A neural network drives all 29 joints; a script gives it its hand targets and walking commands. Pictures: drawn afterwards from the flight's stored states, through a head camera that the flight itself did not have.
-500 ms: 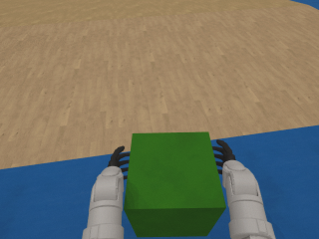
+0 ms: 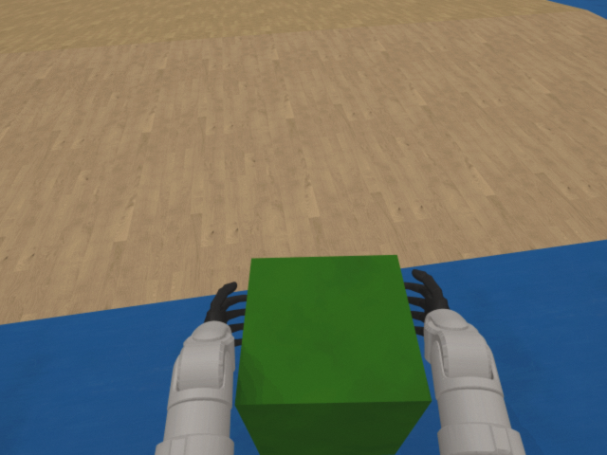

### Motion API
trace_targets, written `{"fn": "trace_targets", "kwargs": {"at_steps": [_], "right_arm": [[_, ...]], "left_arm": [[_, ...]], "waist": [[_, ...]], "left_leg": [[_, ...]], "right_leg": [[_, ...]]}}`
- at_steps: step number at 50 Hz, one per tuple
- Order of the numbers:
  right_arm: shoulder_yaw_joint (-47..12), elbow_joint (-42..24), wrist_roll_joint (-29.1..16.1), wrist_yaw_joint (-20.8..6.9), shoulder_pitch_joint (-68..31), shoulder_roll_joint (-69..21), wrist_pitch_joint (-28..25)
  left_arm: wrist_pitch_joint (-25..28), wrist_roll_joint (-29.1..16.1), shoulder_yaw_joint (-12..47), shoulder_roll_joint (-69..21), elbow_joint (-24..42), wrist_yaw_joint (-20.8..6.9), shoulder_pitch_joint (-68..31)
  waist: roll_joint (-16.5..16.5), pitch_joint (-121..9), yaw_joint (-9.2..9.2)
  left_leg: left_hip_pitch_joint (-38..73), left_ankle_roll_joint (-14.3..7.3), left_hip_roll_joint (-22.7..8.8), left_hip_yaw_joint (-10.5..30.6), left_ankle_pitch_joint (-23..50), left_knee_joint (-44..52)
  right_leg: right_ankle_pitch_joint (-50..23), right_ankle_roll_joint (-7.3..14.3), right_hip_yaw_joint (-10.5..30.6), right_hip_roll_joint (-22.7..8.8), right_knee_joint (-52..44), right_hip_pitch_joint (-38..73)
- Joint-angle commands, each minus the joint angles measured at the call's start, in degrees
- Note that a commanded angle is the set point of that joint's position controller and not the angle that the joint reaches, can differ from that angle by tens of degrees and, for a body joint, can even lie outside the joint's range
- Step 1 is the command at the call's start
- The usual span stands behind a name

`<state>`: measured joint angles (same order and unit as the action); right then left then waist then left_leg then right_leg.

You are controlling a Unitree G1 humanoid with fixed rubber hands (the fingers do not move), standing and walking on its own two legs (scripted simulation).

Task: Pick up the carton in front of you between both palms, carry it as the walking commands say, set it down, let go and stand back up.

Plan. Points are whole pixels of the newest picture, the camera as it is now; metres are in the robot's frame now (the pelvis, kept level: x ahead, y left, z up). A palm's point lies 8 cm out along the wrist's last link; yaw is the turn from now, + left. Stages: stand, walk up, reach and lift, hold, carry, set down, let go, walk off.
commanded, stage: carry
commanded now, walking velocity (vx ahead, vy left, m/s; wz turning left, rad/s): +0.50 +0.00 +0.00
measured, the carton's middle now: (326, 360) +0.28 +0.00 -0.03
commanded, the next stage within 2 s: none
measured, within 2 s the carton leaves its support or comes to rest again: neither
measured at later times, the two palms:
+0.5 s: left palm (228, 257) +0.41 +0.15 +0.08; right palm (418, 246) +0.41 -0.15 +0.08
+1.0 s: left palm (272, 157) +0.70 +0.09 +0.09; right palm (407, 147) +0.73 -0.20 +0.09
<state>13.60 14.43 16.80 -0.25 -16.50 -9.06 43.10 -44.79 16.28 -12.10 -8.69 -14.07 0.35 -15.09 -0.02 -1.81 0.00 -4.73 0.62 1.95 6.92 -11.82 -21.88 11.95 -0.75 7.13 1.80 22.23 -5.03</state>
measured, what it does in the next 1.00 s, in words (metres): walks ahead: left foot, then right foot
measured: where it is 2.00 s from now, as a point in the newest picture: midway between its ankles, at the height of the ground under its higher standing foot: (326, 281)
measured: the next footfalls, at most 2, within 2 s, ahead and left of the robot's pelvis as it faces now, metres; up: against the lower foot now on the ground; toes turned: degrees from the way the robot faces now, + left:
left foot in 0.38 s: +0.16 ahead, +0.09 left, +0.00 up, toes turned +9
right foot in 0.72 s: +0.44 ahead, -0.14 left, +0.00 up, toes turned -11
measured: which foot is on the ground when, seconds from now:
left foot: down 0.00-0.18, up 0.20-0.36, down 0.38-0.76, up 0.78-1.00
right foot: down 0.00-0.40, up 0.42-0.70, down 0.72-1.00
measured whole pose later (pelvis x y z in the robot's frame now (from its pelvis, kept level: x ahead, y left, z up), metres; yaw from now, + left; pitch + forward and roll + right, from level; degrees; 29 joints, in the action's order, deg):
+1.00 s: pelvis +0.44 -0.07 +0.01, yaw +2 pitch +5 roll +2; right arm 5.8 -20.6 6.5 5.2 -11.3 -8.0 68.1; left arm -69.2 5.8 -7.1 -7.6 21.8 5.3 -8.9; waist 0.2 -2.9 1.7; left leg -34.4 -0.2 -5.1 -6.3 -12.8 -51.2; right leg 12.7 4.0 -13.3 -1.7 16.6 -9.7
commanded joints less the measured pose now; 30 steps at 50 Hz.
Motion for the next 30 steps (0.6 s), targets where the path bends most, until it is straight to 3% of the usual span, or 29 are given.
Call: {"fn": "trace_targets", "kwargs": {"at_steps": [1, 2, 5, 7, 8, 9, 10, 11, 12, 14, 16, 18, 19, 20, 21, 22, 23, 24, 25, 27, 30], "right_arm": [[-32.0, -0.6, -16.4, -13.9, -24.9, -54.7, -0.8], [-33.5, -2.5, -17.5, -13.6, -25.7, -54.8, -0.6], [-37.9, -8.7, -20.2, -12.2, -24.5, -54.1, 1.5], [-41.1, -13.2, -21.8, -11.1, -24.4, -52.7, 4.2], [-42.8, -15.5, -23.1, -10.7, -25.2, -51.9, 5.9], [-44.1, -17.5, -24.3, -10.4, -25.5, -51.0, 7.8], [-45.1, -19.1, -25.5, -10.2, -25.6, -50.3, 9.7], [-46.1, -20.2, -26.8, -10.1, -25.9, -49.3, 11.6], [-47.3, -22.0, -28.8, -10.2, -27.5, -49.3, 13.3], [-49.2, -24.0, -32.0, -10.0, -26.1, -50.2, 16.0], [-49.9, -26.4, -33.3, -9.5, -22.2, -50.7, 18.1], [-49.5, -28.6, -33.2, -9.0, -18.1, -50.8, 20.0], [-49.1, -29.5, -32.9, -8.8, -16.2, -50.5, 21.0], [-48.5, -30.6, -32.2, -8.5, -14.1, -49.3, 22.0], [-47.8, -30.1, -30.5, -8.2, -12.0, -48.5, 22.5], [-46.9, -30.2, -30.2, -8.0, -11.7, -50.0, 23.2], [-47.1, -32.3, -30.7, -7.9, -12.1, -51.2, 23.7], [-47.4, -34.3, -31.3, -7.8, -14.9, -51.6, 24.3], [-47.8, -35.9, -32.1, -7.7, -17.5, -51.5, 24.7], [-48.7, -37.5, -33.9, -7.8, -20.0, -50.9, 25.7], [-48.7, -36.7, -35.3, -8.3, -18.7, -49.1, 26.9]], "left_arm": [[3.2, -17.8, 32.4, -53.1, 6.0, -14.2, -32.1], [3.0, -18.9, 33.9, -53.5, 7.8, -14.0, -33.4], [0.9, -22.1, 38.9, -52.9, 13.3, -13.2, -33.1], [-1.6, -24.5, 41.9, -51.8, 17.4, -12.6, -32.7], [-3.3, -25.8, 43.2, -51.3, 19.4, -12.2, -33.1], [-5.1, -26.7, 44.2, -50.5, 20.9, -11.8, -32.8], [-7.0, -26.9, 44.3, -49.1, 21.7, -11.3, -31.2], [-8.9, -27.0, 43.9, -47.8, 21.8, -10.8, -29.2], [-10.5, -27.2, 44.1, -47.3, 23.5, -10.3, -28.7], [-13.5, -28.7, 45.0, -46.9, 28.4, -9.4, -28.5], [-16.0, -30.4, 46.5, -47.3, 32.5, -9.0, -27.0], [-18.3, -31.4, 47.3, -48.0, 34.2, -9.1, -23.2], [-19.4, -31.8, 47.4, -48.1, 34.7, -9.3, -21.0], [-20.4, -32.1, 47.4, -47.9, 35.3, -9.6, -20.0], [-21.6, -32.9, 47.7, -47.2, 37.2, -10.1, -21.3], [-22.7, -33.8, 48.1, -47.2, 38.1, -10.4, -23.1], [-23.1, -34.4, 48.1, -48.0, 38.5, -10.9, -22.9], [-23.5, -35.2, 48.1, -48.5, 38.9, -11.2, -24.1], [-23.8, -36.1, 48.1, -48.9, 39.5, -11.2, -25.3], [-24.2, -36.1, 47.7, -48.8, 39.6, -10.7, -25.4], [-25.0, -34.1, 46.4, -47.7, 38.5, -9.3, -22.6]], "waist": [[-2.1, -8.5, -0.07], [-3.0, -7.5, -0.33], [-8.7, -12.4, -0.53], [-7.8, -14.3, -0.32], [-5.7, -14.1, -0.21], [0.6, -12.9, 0.27], [12.4, -12.2, 1.11], [16.1, -8.9, 1.36], [13.6, -7.6, 1.55], [7.5, -11.0, 1.35], [8.8, -15.1, 1.23], [8.2, -17.5, 0.46], [5.6, -19.3, 0.1], [-1.6, -21.6, -0.96], [-15.3, -20.1, -1.67], [-15.7, -16.6, -1.94], [-9.8, -14.6, -1.92], [-6.0, -14.2, -1.88], [-3.5, -14.6, -1.85], [-4.9, -13.9, -1.58], [-8.0, -13.2, -1.34]], "left_leg": [[-8.3, -1.6, -6.7, 2.8, -26.0, 4.3], [-9.9, -2.2, -7.2, 3.6, -31.7, 5.2], [-6.5, -5.1, -12.1, 8.1, -26.0, 7.2], [-8.5, -5.6, -11.8, 5.6, -25.8, 5.1], [-12.3, -4.6, -10.2, 2.4, -26.2, 2.4], [-18.0, -2.5, -7.1, -2.9, -23.7, -5.1], [-26.5, 0.2, -3.3, -9.9, -18.6, -18.8], [-35.5, 0.7, -2.8, -12.3, -18.0, -22.1], [-37.2, -0.2, -4.9, -10.4, -18.8, -21.9], [-32.0, -0.8, -4.3, -11.9, -15.4, -16.6], [-24.1, -0.4, -1.5, -15.7, -9.2, -9.4], [-8.9, -0.2, -0.4, -19.3, -1.2, 0.7], [3.3, -0.9, -2.3, -17.7, 0.8, 2.4], [15.7, -3.0, -10.7, -7.0, -5.4, 5.1], [21.9, -9.5, -24.0, 14.7, -8.9, 8.3], [21.3, -15.1, -28.4, 21.5, -4.9, 8.6], [19.5, -15.7, -28.8, 20.1, 0.5, 8.6], [17.9, -14.2, -27.0, 15.7, 4.3, 8.5], [16.0, -12.4, -25.7, 11.4, 2.0, 10.0], [12.2, -9.7, -21.6, 2.4, 2.8, 12.0], [8.1, -7.9, -17.7, -6.5, 7.7, 11.2]], "right_leg": [[22.8, 1.0, -0.8, -4.2, -0.3, -8.9], [26.3, 0.9, -2.2, -3.4, 1.5, -11.5], [11.1, 0.0, -10.3, -0.6, 10.0, -12.8], [12.1, 0.4, -11.5, -0.8, 4.9, -9.6], [13.8, 0.9, -10.1, -1.9, 1.9, -5.9], [19.0, 2.3, -3.1, -6.8, -3.4, -2.3], [25.9, 5.8, 11.2, -15.8, -10.1, 2.8], [22.0, 9.5, 20.1, -21.6, -12.9, 6.9], [14.0, 12.0, 20.9, -22.9, -12.7, 7.1], [3.7, 11.1, 11.9, -20.4, -10.1, 7.4], [-2.3, 8.5, 2.7, -16.2, -7.1, 6.9], [-1.1, 6.3, -5.2, -12.7, -1.0, -0.4], [1.0, 5.0, -8.0, -11.3, 3.7, -8.8], [5.1, 2.9, -11.5, -9.5, 14.5, -19.2], [14.1, 0.5, -16.5, -4.3, 27.1, -34.8], [19.9, 1.6, -12.2, -4.4, 33.0, -42.0], [20.0, 2.3, -9.9, -6.6, 37.2, -45.0], [18.3, 2.6, -9.6, -7.8, 37.9, -45.0], [15.8, 2.4, -9.6, -8.6, 34.9, -43.8], [9.0, 1.2, -12.3, -8.1, 26.8, -38.7], [2.9, 0.2, -16.4, -5.4, 16.1, -30.4]]}}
